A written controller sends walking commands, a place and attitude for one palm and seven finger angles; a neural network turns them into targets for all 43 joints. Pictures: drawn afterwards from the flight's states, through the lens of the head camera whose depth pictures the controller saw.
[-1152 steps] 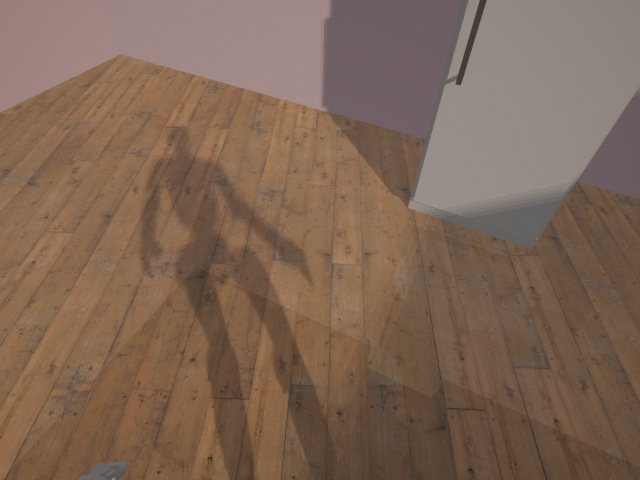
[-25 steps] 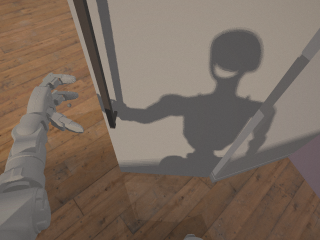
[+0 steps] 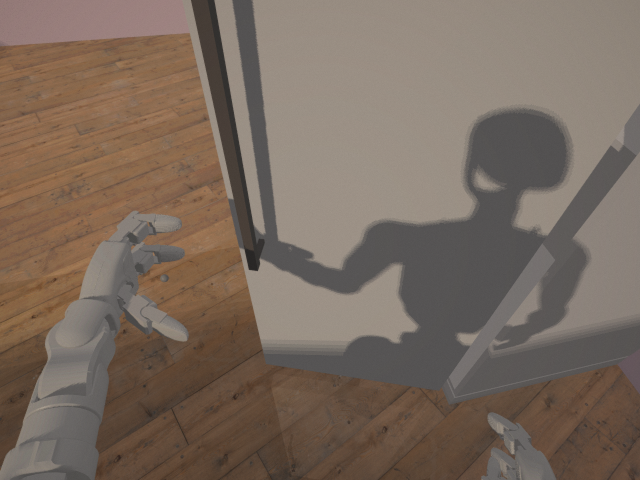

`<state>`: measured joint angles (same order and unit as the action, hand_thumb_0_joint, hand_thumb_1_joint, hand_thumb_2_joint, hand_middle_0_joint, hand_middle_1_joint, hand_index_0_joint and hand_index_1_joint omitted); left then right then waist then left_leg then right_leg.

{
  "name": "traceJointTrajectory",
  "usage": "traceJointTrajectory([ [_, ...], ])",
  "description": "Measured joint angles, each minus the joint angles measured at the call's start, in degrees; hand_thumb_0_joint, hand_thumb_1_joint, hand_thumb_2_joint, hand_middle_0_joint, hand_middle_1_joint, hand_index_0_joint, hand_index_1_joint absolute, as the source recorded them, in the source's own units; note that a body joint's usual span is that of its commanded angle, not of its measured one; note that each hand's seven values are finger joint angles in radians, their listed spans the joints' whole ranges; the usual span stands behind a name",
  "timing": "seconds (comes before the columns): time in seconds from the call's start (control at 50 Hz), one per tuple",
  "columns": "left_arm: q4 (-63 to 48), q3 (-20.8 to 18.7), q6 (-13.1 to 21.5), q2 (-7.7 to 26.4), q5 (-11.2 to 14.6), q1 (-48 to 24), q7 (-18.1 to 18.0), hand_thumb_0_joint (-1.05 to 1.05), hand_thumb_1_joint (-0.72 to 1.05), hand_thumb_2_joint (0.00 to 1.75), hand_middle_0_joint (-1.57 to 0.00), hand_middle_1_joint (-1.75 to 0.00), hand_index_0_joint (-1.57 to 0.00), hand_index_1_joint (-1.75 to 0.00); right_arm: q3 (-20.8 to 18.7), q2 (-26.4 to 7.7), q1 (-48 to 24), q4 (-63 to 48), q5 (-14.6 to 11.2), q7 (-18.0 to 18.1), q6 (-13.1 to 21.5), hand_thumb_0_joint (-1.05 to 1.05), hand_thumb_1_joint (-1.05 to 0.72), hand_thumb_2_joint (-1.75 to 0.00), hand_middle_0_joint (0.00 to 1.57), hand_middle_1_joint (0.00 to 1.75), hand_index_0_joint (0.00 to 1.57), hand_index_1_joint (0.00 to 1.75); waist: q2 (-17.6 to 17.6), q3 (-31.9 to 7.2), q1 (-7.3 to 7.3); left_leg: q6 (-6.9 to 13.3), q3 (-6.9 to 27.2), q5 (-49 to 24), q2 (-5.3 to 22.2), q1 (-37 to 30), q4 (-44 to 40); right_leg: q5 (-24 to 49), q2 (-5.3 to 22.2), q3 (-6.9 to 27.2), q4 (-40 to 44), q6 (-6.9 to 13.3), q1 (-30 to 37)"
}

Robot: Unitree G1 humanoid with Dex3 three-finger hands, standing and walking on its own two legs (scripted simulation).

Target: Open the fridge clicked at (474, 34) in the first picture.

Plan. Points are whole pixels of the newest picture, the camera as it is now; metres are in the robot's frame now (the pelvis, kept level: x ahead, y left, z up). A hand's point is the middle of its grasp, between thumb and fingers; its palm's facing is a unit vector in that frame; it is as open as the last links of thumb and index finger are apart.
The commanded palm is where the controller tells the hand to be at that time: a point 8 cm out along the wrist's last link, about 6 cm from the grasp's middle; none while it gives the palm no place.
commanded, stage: slip the hand off the handle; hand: left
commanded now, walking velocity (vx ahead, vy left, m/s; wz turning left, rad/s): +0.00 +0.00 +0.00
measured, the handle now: (237, 143) +0.49 +0.15 +0.17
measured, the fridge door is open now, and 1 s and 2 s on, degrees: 69 69 69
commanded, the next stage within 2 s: draw the hand back to the body in 0.04 s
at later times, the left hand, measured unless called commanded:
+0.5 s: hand (130, 296) +0.28 +0.23 +0.12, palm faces +0.09 -1.00 +0.00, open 14.7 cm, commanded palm +0.24 +0.27 +0.12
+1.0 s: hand (64, 319) +0.23 +0.26 +0.15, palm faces +0.42 -0.86 -0.30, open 12.4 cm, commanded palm +0.19 +0.29 +0.17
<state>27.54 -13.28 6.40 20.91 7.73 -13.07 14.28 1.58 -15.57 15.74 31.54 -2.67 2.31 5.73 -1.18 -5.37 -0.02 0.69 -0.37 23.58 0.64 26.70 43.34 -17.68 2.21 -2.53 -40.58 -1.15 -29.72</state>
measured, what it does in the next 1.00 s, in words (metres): stands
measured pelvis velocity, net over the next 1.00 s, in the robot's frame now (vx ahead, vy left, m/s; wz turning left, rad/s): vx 0.01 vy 0.00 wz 0.01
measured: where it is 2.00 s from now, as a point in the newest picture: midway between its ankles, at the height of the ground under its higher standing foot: outside the picture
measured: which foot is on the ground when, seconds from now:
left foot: down 0.00-1.00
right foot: down 0.00-1.00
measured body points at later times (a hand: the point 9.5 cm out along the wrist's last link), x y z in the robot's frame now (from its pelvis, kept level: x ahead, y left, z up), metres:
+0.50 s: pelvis +0.00 -0.01 +0.00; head +0.00 -0.02 +0.45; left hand +0.27 +0.28 +0.12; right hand +0.15 -0.25 -0.08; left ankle -0.02 +0.11 -0.71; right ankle +0.03 -0.14 -0.71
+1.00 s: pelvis +0.01 +0.00 +0.02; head -0.01 -0.02 +0.47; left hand +0.21 +0.30 +0.17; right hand +0.19 -0.22 -0.06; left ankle -0.02 +0.11 -0.71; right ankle +0.03 -0.14 -0.71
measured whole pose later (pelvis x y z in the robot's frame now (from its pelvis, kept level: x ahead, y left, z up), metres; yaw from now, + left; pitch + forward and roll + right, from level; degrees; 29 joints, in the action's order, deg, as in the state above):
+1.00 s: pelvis +0.01 +0.00 +0.02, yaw +0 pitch -3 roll +0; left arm -8.8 -15.6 3.7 18.5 4.1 14.8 -4.6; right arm 2.8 -13.1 13.0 37.3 0.2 6.1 10.5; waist -2.1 -0.3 -4.1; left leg 0.5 -0.3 17.5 0.1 7.9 27.9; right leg -13.0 2.4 -2.8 -27.2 -1.1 -11.6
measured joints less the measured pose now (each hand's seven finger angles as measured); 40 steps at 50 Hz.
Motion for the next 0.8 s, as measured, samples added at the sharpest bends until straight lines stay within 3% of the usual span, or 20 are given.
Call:
traceJointTrajectory([
  [0.18,-4.42,1.15,-0.93,-0.83,-0.42,3.85,-1.07,-0.01,-0.55,0.20,-0.25,-1.15,-0.25,-1.15,0.66,0.38,-0.71,0.65,0.18,0.90,1.68,0.02,-0.90,-0.90,0.20,0.30,0.20,0.30,-0.09,0.94,-0.62,-0.52,0.76,-0.31,-0.02,-1.19,-0.14,-0.29,0.06,-0.74,-0.41,0.50,1.23],
  [0.24,-3.60,-2.59,2.70,-3.56,8.85,2.14,1.14,-0.01,-0.55,0.20,-0.26,-1.15,-0.25,-1.15,1.17,0.57,-0.95,2.53,0.33,2.27,3.35,0.02,-0.90,-0.90,0.20,0.30,0.20,0.30,0.17,1.82,-0.94,-0.79,1.02,-0.34,0.18,-1.55,0.10,-0.24,-0.12,-0.99,-0.46,0.73,1.73],
  [0.26,-3.55,-3.70,4.43,-4.18,9.79,1.67,1.67,-0.01,-0.55,0.20,-0.26,-1.15,-0.25,-1.15,1.31,0.71,-0.87,3.11,0.51,2.53,3.80,0.02,-0.90,-0.90,0.20,0.30,0.20,0.30,0.44,1.77,-1.12,-0.87,0.94,-0.30,0.23,-1.58,0.14,-0.29,-0.17,-0.91,-0.64,0.79,1.64],
  [0.32,-4.41,-4.94,6.61,-3.36,8.44,2.32,2.43,-0.01,-0.55,0.20,-0.25,-1.15,-0.25,-1.15,1.34,0.98,-0.20,3.38,0.79,2.21,4.27,0.02,-0.90,-0.90,0.20,0.30,0.20,0.30,0.78,1.10,-1.05,-0.98,0.63,-0.21,0.31,-1.53,0.14,-0.51,-0.25,-0.59,-1.15,0.92,1.21],
  [0.36,-5.96,-4.95,5.17,-2.26,8.28,4.31,3.45,-0.01,-0.55,0.20,-0.25,-1.15,-0.25,-1.15,1.15,0.89,0.39,2.83,0.60,1.93,4.27,0.02,-0.90,-0.90,0.20,0.30,0.20,0.30,0.41,0.86,-0.85,-0.97,0.39,-0.26,0.35,-1.94,-0.22,-0.49,-0.32,-0.35,-0.98,0.94,1.43],
  [0.42,-9.49,-5.40,1.98,-1.80,10.00,8.46,4.87,-0.01,-0.55,0.20,-0.25,-1.15,-0.25,-1.15,0.97,0.59,1.28,2.10,0.26,2.09,4.53,0.02,-0.90,-0.90,0.20,0.30,0.20,0.30,-0.29,0.69,-0.80,-0.89,0.02,-0.55,0.38,-3.28,-1.34,-0.20,-0.40,-0.01,-0.08,0.87,2.55],
  [0.52,-15.79,-6.06,0.17,-2.89,11.24,13.22,4.11,-0.01,-0.55,0.20,-0.25,-1.15,-0.25,-1.15,0.74,0.29,1.95,2.19,0.16,2.90,6.14,0.02,-0.90,-0.90,0.20,0.30,0.20,0.30,-0.74,0.71,-1.60,-0.86,0.16,-1.08,0.27,-5.33,-2.75,0.22,-0.32,-0.17,1.31,0.75,4.69],
  [0.68,-21.71,-5.61,-3.28,-2.82,11.12,16.23,4.12,-0.01,-0.52,0.21,-0.25,-1.13,-0.25,-1.14,1.31,0.29,0.28,2.59,-0.20,4.08,8.29,0.02,-0.90,-0.90,0.20,0.30,0.20,0.30,-1.06,1.30,-2.72,-0.85,0.79,-1.94,0.13,-8.09,-4.40,0.99,-0.20,-0.83,3.31,0.76,7.92],
  [0.74,-24.69,-3.98,-3.67,-1.70,5.40,17.46,-3.56,-0.01,-0.46,0.24,-0.25,-1.10,-0.25,-1.10,1.29,0.90,-1.35,3.32,1.10,4.22,8.11,0.02,-0.90,-0.90,0.20,0.30,0.20,0.30,-0.83,2.25,-2.71,-0.85,0.81,-2.76,0.06,-9.84,-6.12,1.70,-0.18,-0.86,4.97,0.65,9.67],
  [0.8,-28.06,-3.24,-3.53,-1.62,1.34,20.11,-10.96,-0.01,-0.39,0.28,-0.25,-1.05,-0.25,-1.06,1.30,1.56,-2.63,3.78,1.80,4.09,7.15,0.02,-0.90,-0.90,0.20,0.30,0.20,0.30,-0.56,3.23,-2.58,-0.77,0.61,-3.93,-0.01,-11.87,-8.66,2.82,-0.19,-0.71,7.33,0.60,11.58],
])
